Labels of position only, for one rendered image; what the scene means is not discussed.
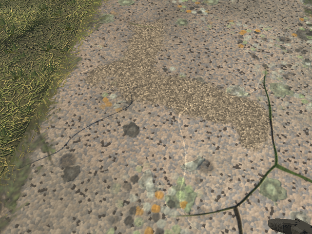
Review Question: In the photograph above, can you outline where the robot right hand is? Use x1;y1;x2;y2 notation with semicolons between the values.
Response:
268;218;312;234

